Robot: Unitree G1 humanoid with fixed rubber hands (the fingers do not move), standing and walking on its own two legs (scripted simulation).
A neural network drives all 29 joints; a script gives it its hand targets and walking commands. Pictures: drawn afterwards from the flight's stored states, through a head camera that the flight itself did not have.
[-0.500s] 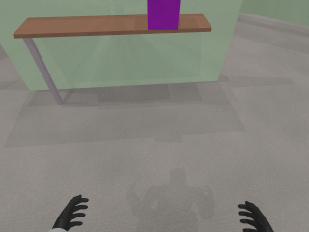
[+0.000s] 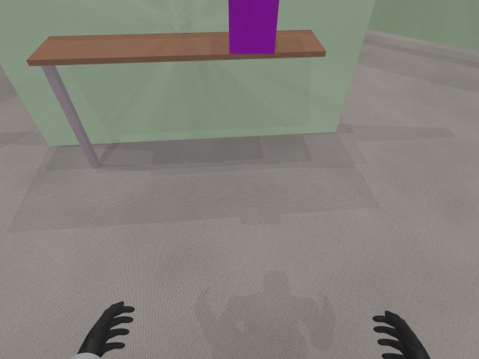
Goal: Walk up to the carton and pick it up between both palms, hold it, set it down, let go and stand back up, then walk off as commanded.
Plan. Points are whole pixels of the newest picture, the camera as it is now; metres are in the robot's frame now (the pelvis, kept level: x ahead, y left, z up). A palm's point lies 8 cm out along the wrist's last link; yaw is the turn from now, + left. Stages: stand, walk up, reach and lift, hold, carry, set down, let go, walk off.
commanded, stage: stand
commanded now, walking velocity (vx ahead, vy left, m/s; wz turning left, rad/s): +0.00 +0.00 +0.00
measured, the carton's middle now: (252, 15) +1.44 +0.00 +0.05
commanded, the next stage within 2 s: walk up in 1.22 s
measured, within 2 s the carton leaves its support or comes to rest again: neither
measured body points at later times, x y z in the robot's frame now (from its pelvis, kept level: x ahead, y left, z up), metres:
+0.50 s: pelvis -0.01 +0.00 +0.00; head -0.02 +0.00 +0.45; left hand +0.16 +0.26 -0.07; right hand +0.15 -0.28 -0.08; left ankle +0.03 +0.12 -0.72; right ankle +0.02 -0.12 -0.72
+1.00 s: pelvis -0.01 -0.01 +0.00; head -0.03 -0.02 +0.45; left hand +0.15 +0.26 -0.07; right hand +0.14 -0.29 -0.08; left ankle +0.03 +0.12 -0.72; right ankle +0.02 -0.12 -0.72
